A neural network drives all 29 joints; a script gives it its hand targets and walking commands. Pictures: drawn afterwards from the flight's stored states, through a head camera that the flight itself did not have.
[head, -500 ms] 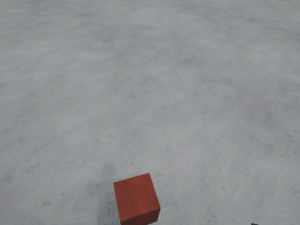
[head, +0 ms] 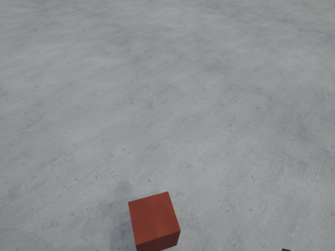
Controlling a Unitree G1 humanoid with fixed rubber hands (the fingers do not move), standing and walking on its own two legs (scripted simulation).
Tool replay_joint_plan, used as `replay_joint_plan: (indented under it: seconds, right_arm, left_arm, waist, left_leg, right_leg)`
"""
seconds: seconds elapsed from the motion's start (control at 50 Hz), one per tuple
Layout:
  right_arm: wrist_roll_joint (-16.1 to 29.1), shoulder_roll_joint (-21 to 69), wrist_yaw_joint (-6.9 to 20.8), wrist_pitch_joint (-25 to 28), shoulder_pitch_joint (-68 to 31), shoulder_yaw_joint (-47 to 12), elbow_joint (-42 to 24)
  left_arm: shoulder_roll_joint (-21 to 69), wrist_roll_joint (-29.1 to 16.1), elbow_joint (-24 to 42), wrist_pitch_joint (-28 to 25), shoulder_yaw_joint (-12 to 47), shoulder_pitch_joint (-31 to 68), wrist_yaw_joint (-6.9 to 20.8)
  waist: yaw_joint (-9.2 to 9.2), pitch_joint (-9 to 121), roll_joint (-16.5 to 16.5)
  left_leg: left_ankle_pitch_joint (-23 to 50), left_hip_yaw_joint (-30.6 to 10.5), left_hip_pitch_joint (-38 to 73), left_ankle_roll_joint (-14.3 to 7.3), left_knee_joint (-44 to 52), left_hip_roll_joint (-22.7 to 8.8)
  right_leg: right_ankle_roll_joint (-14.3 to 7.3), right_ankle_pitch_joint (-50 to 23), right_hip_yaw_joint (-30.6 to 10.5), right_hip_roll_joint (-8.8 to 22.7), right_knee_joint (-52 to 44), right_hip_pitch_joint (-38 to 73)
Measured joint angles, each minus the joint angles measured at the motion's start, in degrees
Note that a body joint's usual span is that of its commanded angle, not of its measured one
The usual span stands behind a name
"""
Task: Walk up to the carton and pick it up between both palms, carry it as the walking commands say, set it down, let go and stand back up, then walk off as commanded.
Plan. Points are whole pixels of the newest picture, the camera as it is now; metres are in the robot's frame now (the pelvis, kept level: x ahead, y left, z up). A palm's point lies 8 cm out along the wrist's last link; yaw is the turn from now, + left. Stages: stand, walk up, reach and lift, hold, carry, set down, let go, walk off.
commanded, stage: walk off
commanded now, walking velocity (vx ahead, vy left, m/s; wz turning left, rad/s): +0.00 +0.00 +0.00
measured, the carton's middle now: (153, 224) +0.41 +0.05 -0.66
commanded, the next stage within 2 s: none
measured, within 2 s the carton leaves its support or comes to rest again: neither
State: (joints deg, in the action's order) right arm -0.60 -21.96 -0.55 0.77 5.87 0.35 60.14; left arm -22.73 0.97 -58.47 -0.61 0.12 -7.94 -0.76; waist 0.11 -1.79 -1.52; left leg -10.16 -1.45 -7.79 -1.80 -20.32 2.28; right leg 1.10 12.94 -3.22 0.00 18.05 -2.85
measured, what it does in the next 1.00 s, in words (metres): steps to the right: right foot, then left foot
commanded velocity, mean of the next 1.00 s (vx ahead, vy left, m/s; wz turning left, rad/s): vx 0.00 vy -0.29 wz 0.00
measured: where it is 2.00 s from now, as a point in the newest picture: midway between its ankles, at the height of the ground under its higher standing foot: outside the picture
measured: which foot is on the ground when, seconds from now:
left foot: down 0.00-0.46, up 0.48-0.78, down 0.80-1.00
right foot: down 0.00-0.14, up 0.16-0.44, down 0.46-0.80, up 0.82-1.00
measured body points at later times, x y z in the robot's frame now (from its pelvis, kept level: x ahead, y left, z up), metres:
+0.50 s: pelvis -0.02 -0.13 -0.02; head +0.01 -0.13 +0.43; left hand +0.02 +0.17 -0.15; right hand +0.00 -0.45 -0.14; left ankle +0.00 +0.08 -0.73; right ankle -0.01 -0.26 -0.75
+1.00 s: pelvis +0.00 -0.25 +0.00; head +0.02 -0.21 +0.44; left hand +0.02 +0.01 -0.16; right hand +0.02 -0.54 -0.12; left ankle -0.04 -0.14 -0.75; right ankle +0.01 -0.43 -0.65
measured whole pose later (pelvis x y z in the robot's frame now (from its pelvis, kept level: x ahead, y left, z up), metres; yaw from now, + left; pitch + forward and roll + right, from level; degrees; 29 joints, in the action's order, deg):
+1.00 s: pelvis +0.00 -0.25 +0.00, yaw +9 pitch +0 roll -4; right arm -1.9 -14.2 -5.0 -1.6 19.1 2.7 57.9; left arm -16.2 2.6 -49.9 5.8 -3.1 -13.9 2.3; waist 1.4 -3.0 -2.3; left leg -16.0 4.6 -11.6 1.0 -27.6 -7.2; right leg 5.1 18.2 -4.9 -1.6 66.0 -30.1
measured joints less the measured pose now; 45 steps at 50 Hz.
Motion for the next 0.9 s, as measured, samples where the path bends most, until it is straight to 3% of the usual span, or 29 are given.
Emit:
replay_joint_plan:
  seconds: [0.16, 0.24, 0.3, 0.38, 0.44, 0.48, 0.52, 0.58, 0.62, 0.68, 0.74, 0.8, 0.84, 0.9]
  right_arm:
    - [-0.9, 1.5, -0.1, -0.8, 0.8, -0.5, -1.2]
    - [-1.4, 2.7, -1.3, -1.6, 2.8, 0.0, -1.3]
    - [-1.3, 2.8, -2.1, -2.2, 5.1, 0.9, -0.5]
    - [-1.9, 1.8, -2.8, -3.2, 7.5, 2.3, 0.0]
    - [-1.8, 0.8, -3.2, -3.7, 8.6, 3.3, -0.3]
    - [-2.0, 0.2, -3.6, -3.9, 9.2, 3.7, -0.7]
    - [-1.6, 0.5, -4.5, -4.5, 9.4, 3.7, -0.9]
    - [-1.1, 1.1, -4.5, -4.9, 8.8, 3.7, -1.5]
    - [-1.2, 1.7, -4.3, -4.6, 8.3, 3.6, -1.9]
    - [-1.0, 3.4, -4.1, -4.4, 7.5, 3.0, -2.7]
    - [-0.6, 6.0, -4.5, -4.2, 6.6, 2.0, -3.7]
    - [-0.6, 8.5, -5.1, -3.2, 6.8, 1.1, -4.6]
    - [-0.9, 9.4, -5.3, -3.0, 7.4, 1.0, -4.8]
    - [-1.0, 9.3, -5.5, -2.9, 9.9, 1.4, -3.7]
  left_arm:
    - [0.2, -0.2, -1.8, 3.1, -0.4, -0.9, -0.6]
    - [0.7, 0.7, -2.0, 5.2, -1.2, -2.5, -0.3]
    - [1.0, 1.1, -0.5, 5.7, -1.6, -3.2, 0.4]
    - [2.3, 1.0, 2.0, 6.1, -1.9, -3.9, 1.4]
    - [3.3, 0.9, 3.9, 5.9, -2.1, -4.6, 2.1]
    - [3.9, 1.3, 4.8, 5.7, -2.3, -5.1, 2.5]
    - [5.1, 1.8, 5.8, 5.9, -1.7, -5.6, 2.9]
    - [7.0, 2.1, 7.0, 5.9, -0.6, -6.5, 2.5]
    - [8.0, 2.0, 7.6, 5.6, -0.3, -6.5, 1.8]
    - [9.0, 2.0, 8.1, 5.1, 0.0, -6.3, 0.9]
    - [9.2, 2.2, 8.0, 5.1, 0.0, -6.4, 0.4]
    - [8.9, 1.8, 7.4, 5.2, -0.2, -7.4, 0.4]
    - [8.7, 2.1, 6.8, 5.6, -0.6, -7.9, 0.5]
    - [8.2, 2.2, 7.2, 6.1, -1.6, -7.5, 1.3]
  waist:
    - [1.11, 0.5, -0.6]
    - [2.12, 0.4, 0.2]
    - [2.27, 0.0, 0.7]
    - [2.62, -0.8, 1.6]
    - [2.67, -1.2, 2.7]
    - [2.18, -1.5, 3.3]
    - [1.36, -1.4, 3.4]
    - [0.26, -0.9, 3.0]
    - [-0.27, -0.6, 3.0]
    - [-0.89, -0.3, 2.6]
    - [-1.19, -0.2, 1.7]
    - [-0.67, 0.3, 0.4]
    - [-0.08, 0.3, -1.0]
    - [0.54, -0.2, -1.5]
  left_leg:
    - [0.3, -0.7, -1.0, 0.4, 0.0, 0.0]
    - [0.5, -2.1, -3.2, 1.5, -0.7, -1.8]
    - [0.8, -3.6, -4.6, 3.2, -1.1, -3.6]
    - [0.6, -5.6, -6.5, 5.7, -2.5, -6.0]
    - [-0.1, -7.2, -8.2, 8.2, -4.5, -8.1]
    - [-7.1, -7.8, -11.9, 7.0, -12.0, -9.0]
    - [-17.4, -6.7, -16.8, 4.8, -25.5, -7.3]
    - [-18.5, -2.4, -20.9, 2.3, -40.9, -4.2]
    - [-17.7, 1.0, -21.1, 1.7, -45.1, -3.0]
    - [-18.0, 5.4, -18.1, 1.1, -41.5, -2.4]
    - [-18.7, 7.9, -12.6, 0.2, -29.9, -2.6]
    - [-11.2, 8.3, -6.0, -0.7, -14.0, -3.7]
    - [-10.1, 8.3, -6.6, -1.4, -14.2, -4.2]
    - [-8.6, 7.7, -5.2, -0.2, -11.2, -6.0]
  right_leg:
    - [0.2, 1.3, 1.2, 0.2, 2.6, -2.0]
    - [0.9, 9.8, 1.6, -0.9, 17.4, -9.0]
    - [1.8, 11.8, 1.1, -0.7, 26.3, -13.5]
    - [2.6, 11.9, 1.2, 0.8, 23.7, -14.6]
    - [1.8, 6.7, 2.8, 1.4, 13.4, -11.6]
    - [0.8, 2.3, 4.2, 0.8, 9.5, -10.5]
    - [-0.6, 2.5, 5.3, 0.4, 11.3, -11.1]
    - [-2.2, 2.4, 6.5, 0.3, 9.6, -9.8]
    - [-3.2, 1.9, 7.3, -0.2, 8.6, -9.0]
    - [-4.5, 2.0, 8.7, -1.4, 8.2, -8.6]
    - [-5.9, 2.9, 10.4, -3.1, 9.2, -8.9]
    - [-6.8, 4.9, 12.1, -4.9, 12.4, -10.2]
    - [-3.9, 12.9, 10.3, -5.1, 23.3, -14.9]
    - [-0.2, 11.7, 5.1, -5.1, 40.9, -22.5]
